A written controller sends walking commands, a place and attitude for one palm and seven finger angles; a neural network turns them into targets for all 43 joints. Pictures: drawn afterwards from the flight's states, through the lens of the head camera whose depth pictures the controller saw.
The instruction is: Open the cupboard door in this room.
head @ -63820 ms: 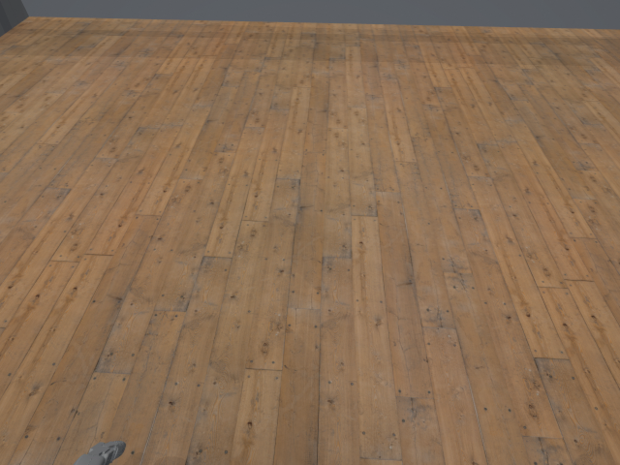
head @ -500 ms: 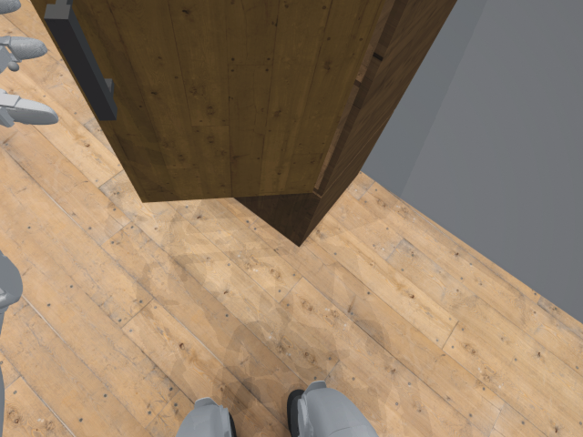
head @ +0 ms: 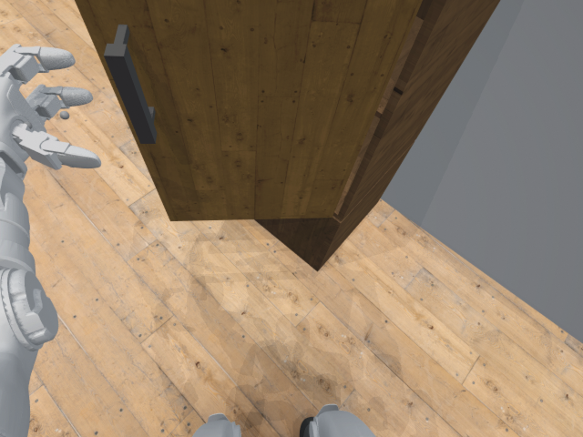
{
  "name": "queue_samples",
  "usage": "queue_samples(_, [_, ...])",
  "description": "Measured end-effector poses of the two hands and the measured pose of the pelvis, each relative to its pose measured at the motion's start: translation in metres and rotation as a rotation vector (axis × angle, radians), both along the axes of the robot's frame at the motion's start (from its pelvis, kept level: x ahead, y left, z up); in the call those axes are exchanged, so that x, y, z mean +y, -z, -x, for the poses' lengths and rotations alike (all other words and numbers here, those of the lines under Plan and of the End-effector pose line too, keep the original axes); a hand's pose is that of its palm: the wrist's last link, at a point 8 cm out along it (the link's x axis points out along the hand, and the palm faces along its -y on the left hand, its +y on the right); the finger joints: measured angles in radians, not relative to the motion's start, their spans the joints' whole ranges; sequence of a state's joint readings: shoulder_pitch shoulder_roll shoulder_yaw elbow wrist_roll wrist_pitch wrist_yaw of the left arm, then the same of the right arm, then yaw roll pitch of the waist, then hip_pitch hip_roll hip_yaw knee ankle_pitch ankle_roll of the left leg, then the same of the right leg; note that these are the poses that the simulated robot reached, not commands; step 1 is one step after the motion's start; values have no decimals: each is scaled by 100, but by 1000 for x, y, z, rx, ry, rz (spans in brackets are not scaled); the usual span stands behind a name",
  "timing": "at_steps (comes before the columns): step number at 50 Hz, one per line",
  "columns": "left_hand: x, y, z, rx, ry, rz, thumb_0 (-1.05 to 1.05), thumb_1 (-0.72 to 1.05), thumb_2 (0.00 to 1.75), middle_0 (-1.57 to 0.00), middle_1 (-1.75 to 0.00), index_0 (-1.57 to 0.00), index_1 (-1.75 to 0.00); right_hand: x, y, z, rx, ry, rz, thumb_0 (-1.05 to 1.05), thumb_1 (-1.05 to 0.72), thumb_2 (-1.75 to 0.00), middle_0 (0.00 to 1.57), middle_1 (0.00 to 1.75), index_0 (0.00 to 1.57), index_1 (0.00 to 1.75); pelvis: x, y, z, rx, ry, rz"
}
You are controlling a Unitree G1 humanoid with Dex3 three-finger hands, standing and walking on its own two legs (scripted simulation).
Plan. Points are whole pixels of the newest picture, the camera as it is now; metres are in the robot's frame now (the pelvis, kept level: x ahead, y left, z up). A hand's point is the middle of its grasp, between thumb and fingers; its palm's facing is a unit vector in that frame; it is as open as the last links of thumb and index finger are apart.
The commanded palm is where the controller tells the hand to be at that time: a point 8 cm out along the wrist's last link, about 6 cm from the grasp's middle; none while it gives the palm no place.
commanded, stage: move the hooked fingers beside the handle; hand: left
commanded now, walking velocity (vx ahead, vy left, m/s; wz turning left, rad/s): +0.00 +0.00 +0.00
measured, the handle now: (136, 89) +0.56 +0.18 +0.10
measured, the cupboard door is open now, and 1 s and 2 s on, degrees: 45 45 45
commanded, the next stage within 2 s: slide the fingers in behind the handle in 0.72 s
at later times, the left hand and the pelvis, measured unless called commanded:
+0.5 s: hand (71, 110) +0.51 +0.24 +0.11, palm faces +0.01 -1.00 +0.00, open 13.9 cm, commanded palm +0.49 +0.29 +0.10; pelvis -0.02 -0.01 -0.01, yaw -1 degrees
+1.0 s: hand (80, 107) +0.52 +0.24 +0.10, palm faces -0.02 -1.00 +0.01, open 13.9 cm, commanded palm +0.50 +0.27 +0.10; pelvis -0.01 +0.01 -0.01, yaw -1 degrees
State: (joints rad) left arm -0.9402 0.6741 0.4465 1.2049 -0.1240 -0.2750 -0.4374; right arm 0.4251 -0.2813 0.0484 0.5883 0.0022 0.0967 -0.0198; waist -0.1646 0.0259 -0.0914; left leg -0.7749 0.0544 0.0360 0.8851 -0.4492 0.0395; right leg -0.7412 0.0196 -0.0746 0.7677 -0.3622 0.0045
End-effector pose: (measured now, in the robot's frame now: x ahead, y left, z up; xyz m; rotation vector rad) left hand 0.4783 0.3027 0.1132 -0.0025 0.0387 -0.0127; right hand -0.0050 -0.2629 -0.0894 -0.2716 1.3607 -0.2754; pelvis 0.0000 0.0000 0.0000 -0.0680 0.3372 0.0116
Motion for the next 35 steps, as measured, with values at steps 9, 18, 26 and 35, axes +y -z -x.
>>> queue_samples(9, [-21, 5, -5, -4, 5, 12, -1, -50, 30, -30, -120, -30, -120, -11, 3, 0, -27, -27, 33, 1, -91, -90, 20, 30, 20, 30, -3, 6, 14, 7, -14, -1])
queue_samples(18, [-20, -5, -13, -20, -23, -9, -1, -50, 30, -30, -120, -31, -120, -8, 3, 42, 31, 41, 19, 1, -91, -90, 20, 30, 20, 30, -7, 7, 20, 17, 10, -5])
queue_samples(26, [-4, 0, -7, 24, -23, -11, -1, -49, 30, -30, -120, -31, -120, -3, -1, 71, 101, 75, 16, 1, -91, -90, 20, 30, 20, 30, -8, 7, 22, 21, 15, -3])
queue_samples(35, [-1, 5, -9, 2, 7, 29, -1, -50, 30, -30, -120, -30, -120, -6, -6, 66, 114, 54, 50, 1, -91, -90, 20, 30, 20, 30, -4, 8, 21, 32, 4, 6])
